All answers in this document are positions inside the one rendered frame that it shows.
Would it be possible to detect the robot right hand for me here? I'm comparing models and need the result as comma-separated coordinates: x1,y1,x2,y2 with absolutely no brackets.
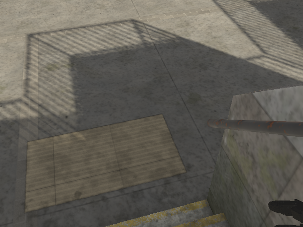
268,199,303,227

